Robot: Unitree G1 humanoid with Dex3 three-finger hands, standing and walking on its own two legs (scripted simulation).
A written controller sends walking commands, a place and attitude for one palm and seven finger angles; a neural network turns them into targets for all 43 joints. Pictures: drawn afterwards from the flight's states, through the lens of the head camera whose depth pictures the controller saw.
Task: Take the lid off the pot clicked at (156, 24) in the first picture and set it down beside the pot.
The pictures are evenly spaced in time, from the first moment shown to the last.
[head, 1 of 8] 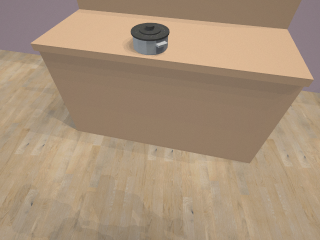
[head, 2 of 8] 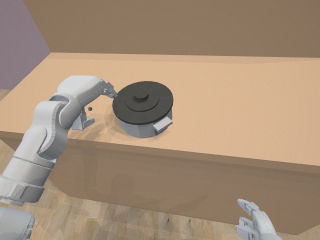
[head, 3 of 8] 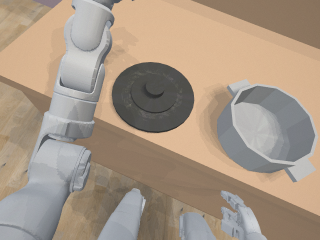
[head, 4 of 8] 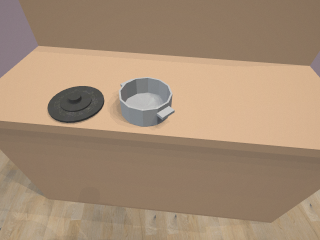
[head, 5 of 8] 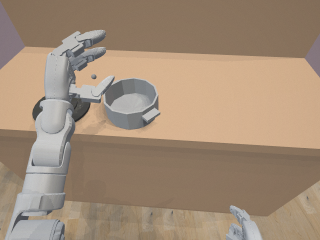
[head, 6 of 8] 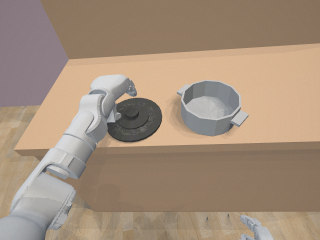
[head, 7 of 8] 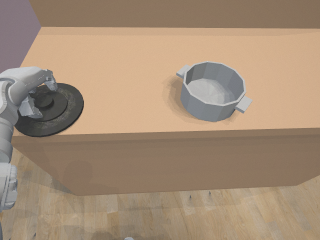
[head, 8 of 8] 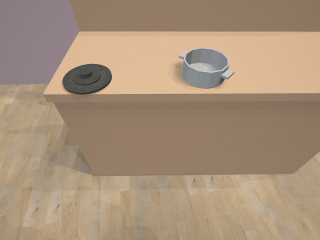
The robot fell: no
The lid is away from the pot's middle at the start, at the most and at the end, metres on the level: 0.00 0.48 0.47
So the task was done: no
